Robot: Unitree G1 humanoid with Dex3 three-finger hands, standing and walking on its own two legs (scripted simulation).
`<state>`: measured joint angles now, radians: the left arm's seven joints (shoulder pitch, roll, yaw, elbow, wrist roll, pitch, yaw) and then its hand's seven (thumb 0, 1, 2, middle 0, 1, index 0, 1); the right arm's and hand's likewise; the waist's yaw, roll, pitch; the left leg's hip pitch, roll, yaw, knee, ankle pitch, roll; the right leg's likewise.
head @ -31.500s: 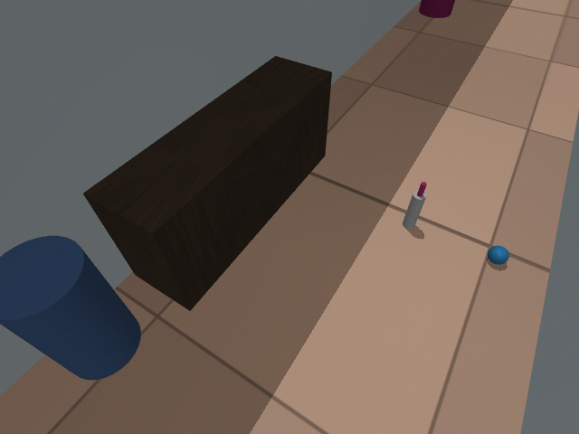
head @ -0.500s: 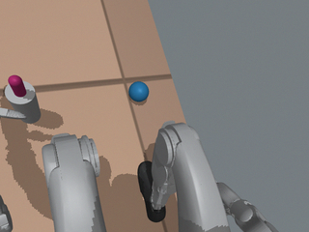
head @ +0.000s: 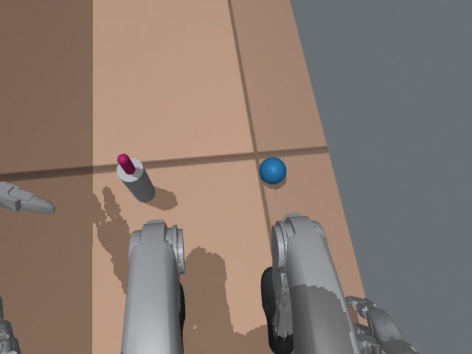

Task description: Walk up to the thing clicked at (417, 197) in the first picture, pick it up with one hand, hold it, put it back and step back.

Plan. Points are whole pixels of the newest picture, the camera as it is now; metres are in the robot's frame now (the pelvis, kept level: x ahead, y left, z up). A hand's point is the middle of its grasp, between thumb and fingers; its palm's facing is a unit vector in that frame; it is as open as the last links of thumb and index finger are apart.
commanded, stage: home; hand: left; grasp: from the side
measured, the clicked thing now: (135, 178) +0.45 +0.22 -0.26
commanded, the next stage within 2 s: none
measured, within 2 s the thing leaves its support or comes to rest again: neither
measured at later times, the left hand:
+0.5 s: hand out of the picture +0.30 +0.24 +0.14, palm faces +0.18 -0.91 -0.38, open 17.5 cm
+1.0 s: hand out of the picture +0.23 +0.20 +0.27, palm faces +0.21 -0.93 -0.29, open 17.4 cm
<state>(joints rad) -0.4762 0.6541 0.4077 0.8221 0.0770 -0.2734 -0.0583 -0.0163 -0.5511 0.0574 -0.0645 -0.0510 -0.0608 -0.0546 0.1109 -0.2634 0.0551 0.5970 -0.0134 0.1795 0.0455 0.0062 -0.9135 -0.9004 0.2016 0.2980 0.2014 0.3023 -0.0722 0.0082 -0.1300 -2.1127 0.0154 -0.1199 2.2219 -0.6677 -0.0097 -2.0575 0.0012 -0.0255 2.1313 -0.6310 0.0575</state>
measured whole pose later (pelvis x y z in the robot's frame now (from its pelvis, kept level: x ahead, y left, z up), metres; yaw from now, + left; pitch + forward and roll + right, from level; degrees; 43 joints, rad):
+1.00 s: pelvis +0.09 +0.00 +0.32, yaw +6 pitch +9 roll -2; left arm 0.49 0.21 -0.02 -0.04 -0.02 0.28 0.15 -0.01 -0.53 0.06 -0.06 -0.06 -0.06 -0.06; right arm 0.27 -0.21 0.03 0.46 0.03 -0.07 -0.18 0.01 -0.90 -0.90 0.20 0.30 0.20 0.30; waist -0.02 0.05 -0.14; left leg -0.67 0.04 -0.04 1.01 -0.49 -0.02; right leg -0.64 -0.02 -0.03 0.95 -0.46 0.03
